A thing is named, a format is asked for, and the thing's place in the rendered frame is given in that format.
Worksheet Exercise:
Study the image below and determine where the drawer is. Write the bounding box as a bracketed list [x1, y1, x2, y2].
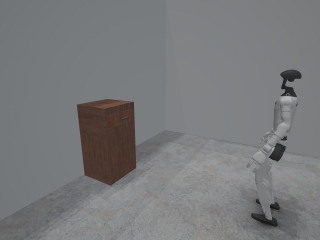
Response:
[107, 109, 134, 129]

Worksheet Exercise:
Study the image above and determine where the cabinet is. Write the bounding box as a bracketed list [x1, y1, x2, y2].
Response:
[77, 99, 137, 186]

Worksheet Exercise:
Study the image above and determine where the right robot forearm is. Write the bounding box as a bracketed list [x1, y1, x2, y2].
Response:
[269, 128, 275, 135]

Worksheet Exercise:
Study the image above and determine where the robot left hand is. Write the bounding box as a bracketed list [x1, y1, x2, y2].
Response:
[246, 151, 267, 173]

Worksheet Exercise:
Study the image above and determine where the handle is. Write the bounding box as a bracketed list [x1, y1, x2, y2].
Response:
[119, 117, 129, 121]

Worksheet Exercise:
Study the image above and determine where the humanoid robot head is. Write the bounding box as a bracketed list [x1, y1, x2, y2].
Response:
[280, 69, 302, 97]

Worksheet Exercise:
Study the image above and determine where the robot left upper arm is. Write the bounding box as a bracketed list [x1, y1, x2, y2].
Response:
[277, 97, 293, 132]

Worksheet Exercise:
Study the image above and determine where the right robot shin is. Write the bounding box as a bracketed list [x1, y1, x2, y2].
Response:
[266, 177, 274, 204]

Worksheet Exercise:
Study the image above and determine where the left robot forearm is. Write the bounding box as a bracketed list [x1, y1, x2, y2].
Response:
[261, 123, 288, 155]

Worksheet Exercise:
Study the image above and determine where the robot right hand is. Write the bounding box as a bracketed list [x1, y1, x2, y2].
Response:
[258, 132, 273, 145]

